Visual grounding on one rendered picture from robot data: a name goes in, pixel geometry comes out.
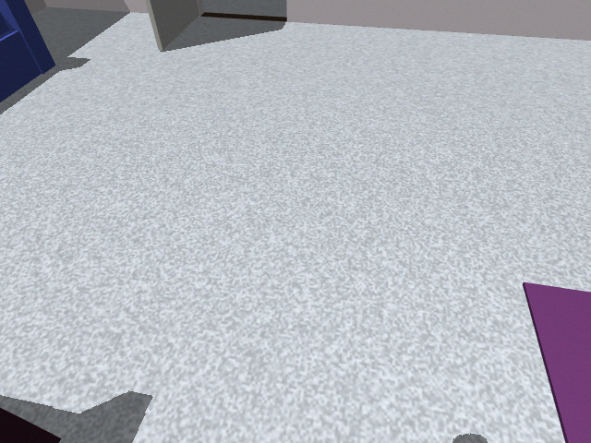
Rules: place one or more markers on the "sofa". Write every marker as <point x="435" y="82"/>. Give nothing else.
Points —
<point x="23" y="52"/>

